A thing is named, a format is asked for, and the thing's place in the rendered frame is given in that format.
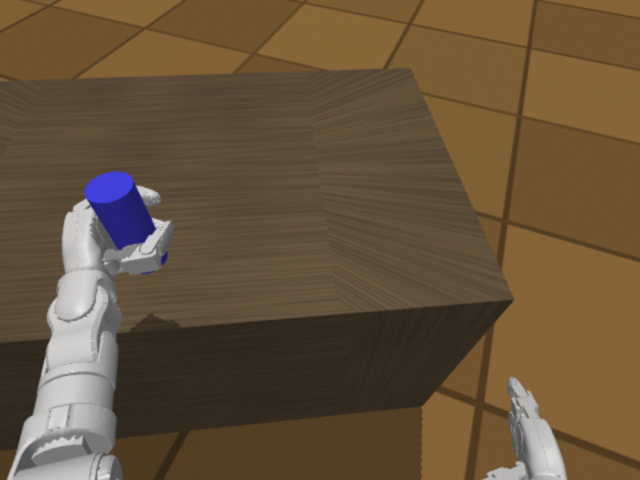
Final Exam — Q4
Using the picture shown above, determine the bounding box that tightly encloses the can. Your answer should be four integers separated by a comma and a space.
84, 171, 168, 274

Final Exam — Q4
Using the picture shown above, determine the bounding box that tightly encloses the left robot hand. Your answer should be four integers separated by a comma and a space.
62, 185, 174, 283

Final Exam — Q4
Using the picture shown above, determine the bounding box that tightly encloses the right robot hand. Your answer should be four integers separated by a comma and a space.
482, 377, 567, 480

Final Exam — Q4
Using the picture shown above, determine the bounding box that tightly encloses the left robot arm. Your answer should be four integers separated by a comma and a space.
7, 270, 123, 480

